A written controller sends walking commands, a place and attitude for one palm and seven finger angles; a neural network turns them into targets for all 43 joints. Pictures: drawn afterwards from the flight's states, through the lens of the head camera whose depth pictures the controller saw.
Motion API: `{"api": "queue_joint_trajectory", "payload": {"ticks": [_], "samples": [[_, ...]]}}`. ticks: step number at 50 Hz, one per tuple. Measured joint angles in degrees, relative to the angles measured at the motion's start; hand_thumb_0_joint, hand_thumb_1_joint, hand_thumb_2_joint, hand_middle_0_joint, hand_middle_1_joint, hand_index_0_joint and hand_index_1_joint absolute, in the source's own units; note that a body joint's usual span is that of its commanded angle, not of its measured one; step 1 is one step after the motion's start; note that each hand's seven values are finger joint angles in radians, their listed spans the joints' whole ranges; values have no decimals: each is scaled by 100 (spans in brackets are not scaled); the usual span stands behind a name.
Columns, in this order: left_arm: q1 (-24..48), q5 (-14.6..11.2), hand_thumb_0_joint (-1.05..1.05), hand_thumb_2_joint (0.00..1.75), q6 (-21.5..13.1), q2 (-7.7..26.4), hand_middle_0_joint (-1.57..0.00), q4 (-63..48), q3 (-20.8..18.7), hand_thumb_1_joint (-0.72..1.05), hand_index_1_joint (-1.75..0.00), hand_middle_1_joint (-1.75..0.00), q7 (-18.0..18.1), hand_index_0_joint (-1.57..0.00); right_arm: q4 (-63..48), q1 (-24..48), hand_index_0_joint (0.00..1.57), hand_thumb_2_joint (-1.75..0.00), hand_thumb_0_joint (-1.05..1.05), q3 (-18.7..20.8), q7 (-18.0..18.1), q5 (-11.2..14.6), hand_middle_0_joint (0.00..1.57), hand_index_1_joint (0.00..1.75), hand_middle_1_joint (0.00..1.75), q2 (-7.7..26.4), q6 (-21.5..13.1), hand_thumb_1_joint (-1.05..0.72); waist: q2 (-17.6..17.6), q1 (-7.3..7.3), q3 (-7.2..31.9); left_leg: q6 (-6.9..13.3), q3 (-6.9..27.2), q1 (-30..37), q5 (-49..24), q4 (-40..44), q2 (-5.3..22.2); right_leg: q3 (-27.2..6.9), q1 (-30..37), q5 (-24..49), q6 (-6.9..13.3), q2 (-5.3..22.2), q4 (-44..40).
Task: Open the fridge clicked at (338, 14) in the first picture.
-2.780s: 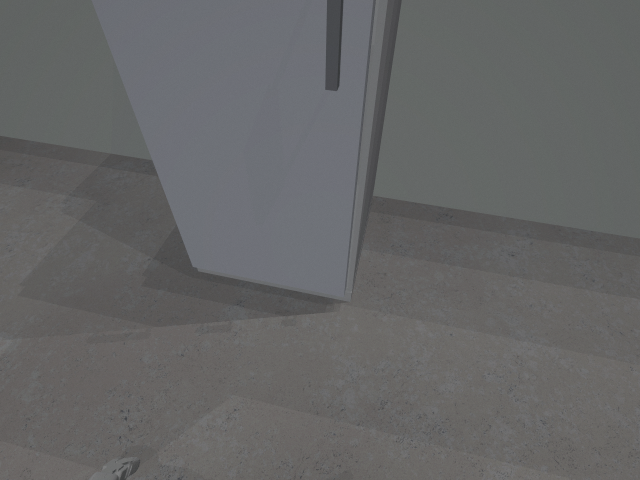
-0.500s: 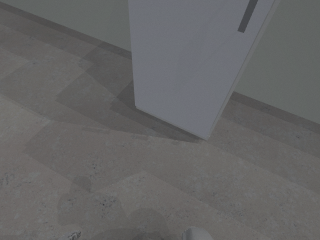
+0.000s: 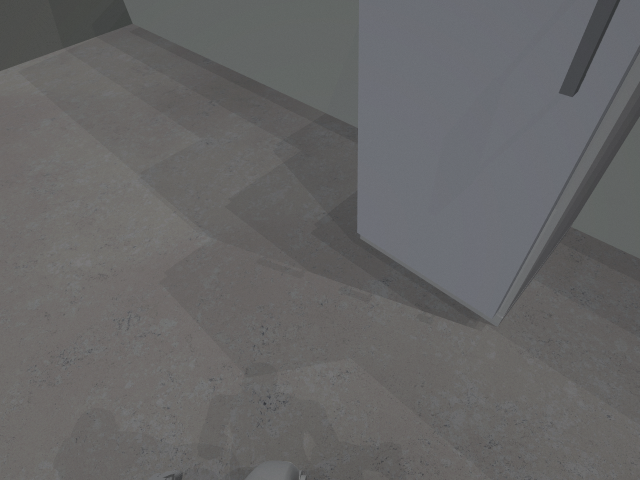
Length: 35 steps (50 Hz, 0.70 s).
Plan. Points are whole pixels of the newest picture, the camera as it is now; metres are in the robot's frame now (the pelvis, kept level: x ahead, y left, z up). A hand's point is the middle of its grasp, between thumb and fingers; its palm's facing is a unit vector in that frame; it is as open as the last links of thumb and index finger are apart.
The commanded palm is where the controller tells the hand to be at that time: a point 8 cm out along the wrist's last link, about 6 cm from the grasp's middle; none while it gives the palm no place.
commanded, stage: walk to a spot facing it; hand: right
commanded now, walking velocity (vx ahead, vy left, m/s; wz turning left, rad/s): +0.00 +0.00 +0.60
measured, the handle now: (611, 2) +0.72 -0.43 +0.24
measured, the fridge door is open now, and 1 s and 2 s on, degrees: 0 0 0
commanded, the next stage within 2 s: none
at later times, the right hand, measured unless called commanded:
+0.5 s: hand out of the picture +0.15 -0.09 -0.14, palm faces -0.28 +0.92 -0.26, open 7.3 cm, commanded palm none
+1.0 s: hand (434, 442) +0.22 -0.15 -0.20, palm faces -0.44 +0.89 -0.15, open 7.4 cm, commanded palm none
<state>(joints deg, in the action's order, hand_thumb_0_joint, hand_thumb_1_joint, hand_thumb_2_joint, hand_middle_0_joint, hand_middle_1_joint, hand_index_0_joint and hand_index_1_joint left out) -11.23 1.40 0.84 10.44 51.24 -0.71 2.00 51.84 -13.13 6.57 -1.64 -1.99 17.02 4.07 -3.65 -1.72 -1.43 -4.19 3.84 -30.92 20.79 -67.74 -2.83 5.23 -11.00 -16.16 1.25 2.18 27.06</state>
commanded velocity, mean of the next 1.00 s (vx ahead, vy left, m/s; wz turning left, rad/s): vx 0.20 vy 0.00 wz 0.57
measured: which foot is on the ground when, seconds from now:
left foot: up 0.00-0.28, down 0.30-0.92, up 0.94-1.00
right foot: down 0.00-0.30, up 0.32-0.88, down 0.90-1.00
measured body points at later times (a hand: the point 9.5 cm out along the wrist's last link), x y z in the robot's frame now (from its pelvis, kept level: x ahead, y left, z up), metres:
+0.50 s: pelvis +0.00 +0.07 +0.00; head +0.02 +0.10 +0.45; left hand -0.05 +0.33 -0.16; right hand +0.16 -0.14 -0.12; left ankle -0.04 +0.13 -0.74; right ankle +0.03 -0.11 -0.65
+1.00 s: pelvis +0.17 +0.04 -0.01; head +0.21 +0.01 +0.43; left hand +0.18 +0.31 -0.11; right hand +0.24 -0.20 -0.18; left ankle +0.01 +0.11 -0.67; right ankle +0.26 +0.00 -0.74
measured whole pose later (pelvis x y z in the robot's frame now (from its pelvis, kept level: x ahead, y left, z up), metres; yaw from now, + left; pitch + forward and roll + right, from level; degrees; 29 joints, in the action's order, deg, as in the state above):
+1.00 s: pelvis +0.17 +0.04 -0.01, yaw +35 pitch -2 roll +2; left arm -6.8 1.5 -3.5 9.4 49.1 -0.8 0.2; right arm 60.9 -24.5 5.1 -0.8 -1.3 12.2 0.4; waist -3.3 -3.9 -3.1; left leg 0.6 5.5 -17.1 26.1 -61.7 -3.0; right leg 7.3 -19.3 -15.6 2.8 3.4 36.2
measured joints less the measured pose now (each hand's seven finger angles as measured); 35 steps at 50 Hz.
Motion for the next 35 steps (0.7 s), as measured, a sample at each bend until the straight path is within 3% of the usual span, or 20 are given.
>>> {"api": "queue_joint_trajectory", "payload": {"ticks": [4, 8, 13, 15, 16, 18, 20, 22, 28, 35], "samples": [[-187, 0, 0, 90, -60, 6, -20, 35, -39, 91, -30, -30, -2, -20, 38, 6, 20, -90, 0, -35, -27, 32, 20, 29, 30, -66, 49, -91, 98, 66, -75, -96, -144, 152, -32, 157, 322, 311, 102, 11, 0, 124, -86], [-337, 18, 0, 90, -78, 45, -20, 106, -95, 91, -30, -30, -37, -20, 74, 142, 20, -90, 1, -99, -48, 53, 20, 29, 30, -196, 114, -91, 216, 191, -209, -95, -373, 494, 204, 1100, 544, 593, 106, -51, -55, 277, -9], [-459, 40, 0, 90, -33, 194, -20, 255, -197, 91, -30, -30, -92, -20, 16, 383, 20, -90, 1, -189, -66, 67, 20, 29, 30, -373, 45, -91, 408, 343, -336, 68, -671, 1017, 268, 2357, 539, 959, -24, -268, -239, 549, 375], [-550, 27, 0, 90, -16, 281, -20, 293, -238, 91, -30, -30, -111, -20, -44, 454, 20, -90, 1, -226, -67, 66, 20, 29, 30, -408, -49, -91, 483, 377, -329, 189, -782, 1387, -177, 3161, 479, 1070, -156, -455, -363, 687, 732], [-566, 8, 0, 90, 15, 351, -20, 322, -264, 91, -30, -30, -122, -20, -45, 513, 20, -90, 1, -246, -42, 51, 20, 29, 30, -453, -130, -91, 608, 388, -358, 364, -821, 1429, -196, 3271, 370, 999, -311, -573, -405, 832, 1093], [-553, 8, 0, 90, 158, 438, -20, 379, -292, 91, -30, -30, -102, -20, -69, 588, 20, -90, 1, -305, 24, 77, 20, 29, 30, -522, -241, -91, 716, 436, -393, 612, -809, 1383, -103, 3145, 273, 467, -802, -1196, -480, 778, 2236], [-537, 18, 1, 90, 258, 459, -20, 437, -290, 91, -30, -30, -100, -20, -103, 544, 20, -90, 0, -316, 87, 103, 20, 29, 30, -569, -294, -91, 678, 407, -340, 714, -723, 1495, -136, 3301, 243, 99, -1201, -1251, -505, 627, 3151], [-478, 49, 1, 90, 275, 464, -20, 460, -300, 91, -30, -30, -154, -19, -87, 424, 20, -90, 0, -326, 114, 126, 20, 29, 30, -598, -349, -91, 630, 354, -260, 728, -594, 1683, -299, 3633, 186, -90, -1489, -844, -555, 578, 3637], [-215, 97, 1, 90, 123, 455, -20, 331, -335, 91, -30, -30, -253, -19, 119, -106, 21, -90, 0, -378, 74, 116, 20, 29, 30, -663, -520, -91, 578, 269, -12, 806, -233, 2146, -608, 4386, 3, -350, -1975, 55, -699, 574, 3673], [103, 83, 1, 90, 45, 394, -20, 213, -327, 91, -30, -30, -292, -19, 388, -802, 21, -90, 0, -391, 103, 69, 20, 30, 30, -761, -636, -91, 586, 27, 124, 785, 101, 2586, -553, 4736, -198, -429, -2191, 311, -717, 485, 3130]]}}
